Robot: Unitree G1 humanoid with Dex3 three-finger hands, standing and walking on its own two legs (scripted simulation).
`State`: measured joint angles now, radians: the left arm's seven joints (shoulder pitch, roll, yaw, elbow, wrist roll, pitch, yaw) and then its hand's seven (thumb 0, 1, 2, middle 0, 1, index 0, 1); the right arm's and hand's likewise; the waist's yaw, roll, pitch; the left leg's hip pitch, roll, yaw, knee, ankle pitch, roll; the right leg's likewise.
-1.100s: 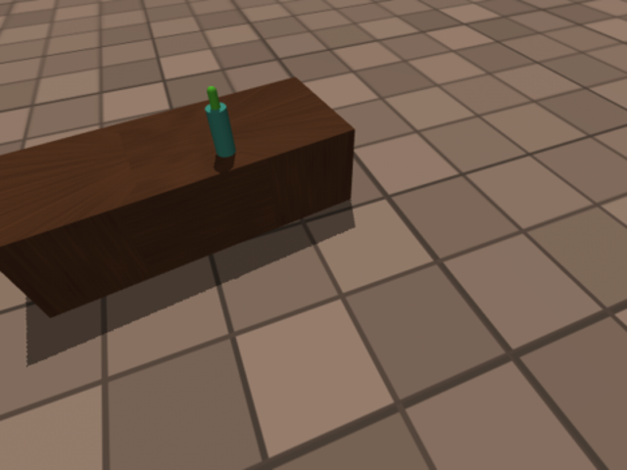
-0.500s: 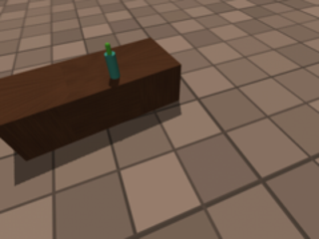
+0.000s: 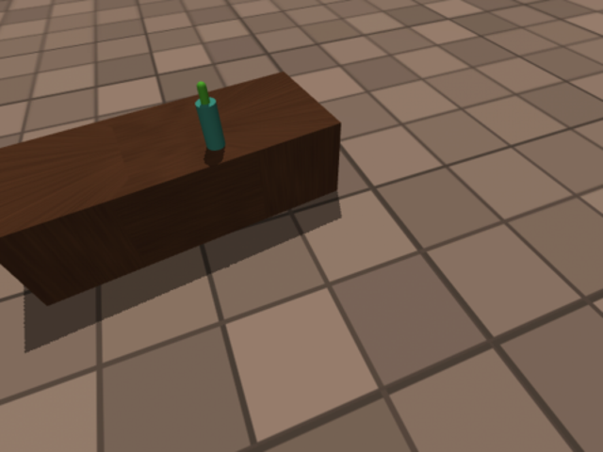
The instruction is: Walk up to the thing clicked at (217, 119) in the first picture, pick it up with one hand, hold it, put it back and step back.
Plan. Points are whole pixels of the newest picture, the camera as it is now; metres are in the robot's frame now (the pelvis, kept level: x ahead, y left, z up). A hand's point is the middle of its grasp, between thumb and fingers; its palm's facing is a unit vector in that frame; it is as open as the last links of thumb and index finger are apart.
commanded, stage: stand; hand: right
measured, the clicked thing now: (208, 115) +1.28 +0.39 -0.26
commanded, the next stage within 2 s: walk up in 0.02 s
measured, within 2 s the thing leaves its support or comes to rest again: neither
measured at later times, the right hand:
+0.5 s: hand (412, 399) +0.24 -0.14 -0.15, palm faces -0.18 +0.90 -0.39, open 7.4 cm
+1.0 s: hand (347, 261) +0.51 -0.06 -0.16, palm faces -0.43 +0.84 -0.33, open 7.4 cm
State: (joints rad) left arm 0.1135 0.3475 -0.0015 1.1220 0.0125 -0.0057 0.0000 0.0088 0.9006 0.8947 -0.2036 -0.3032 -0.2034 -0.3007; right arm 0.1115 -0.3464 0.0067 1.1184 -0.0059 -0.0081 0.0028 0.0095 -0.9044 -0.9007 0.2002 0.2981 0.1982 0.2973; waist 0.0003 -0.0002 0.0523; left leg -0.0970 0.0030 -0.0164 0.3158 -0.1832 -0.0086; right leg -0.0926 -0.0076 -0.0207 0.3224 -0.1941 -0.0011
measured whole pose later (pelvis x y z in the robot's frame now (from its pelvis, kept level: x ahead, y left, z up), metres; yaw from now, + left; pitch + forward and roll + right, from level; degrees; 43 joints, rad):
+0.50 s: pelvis +0.11 +0.12 -0.03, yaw +14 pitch -2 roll +0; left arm 0.22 0.48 0.06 0.97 0.03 -0.02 -0.04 0.01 0.90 0.90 -0.20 -0.30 -0.20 -0.30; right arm 0.26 -0.40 -0.10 0.91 -0.01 -0.03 0.09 0.01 -0.91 -0.90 0.20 0.30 0.20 0.30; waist -0.03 -0.06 0.07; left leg -0.36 0.05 0.05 0.71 -0.31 0.01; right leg -0.30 -0.11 -0.03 1.15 -0.50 -0.04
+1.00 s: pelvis +0.33 +0.16 -0.01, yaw +23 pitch -3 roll +1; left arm 0.33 0.39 0.05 0.87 0.02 -0.10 -0.05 0.01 0.90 0.89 -0.21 -0.30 -0.20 -0.30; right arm 0.29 -0.45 -0.06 0.86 0.00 -0.04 0.06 0.01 -0.91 -0.90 0.20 0.30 0.20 0.30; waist 0.05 0.07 0.06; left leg -0.47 0.01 -0.06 1.06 -0.27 0.03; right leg -0.20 -0.06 -0.15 0.49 -0.24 -0.03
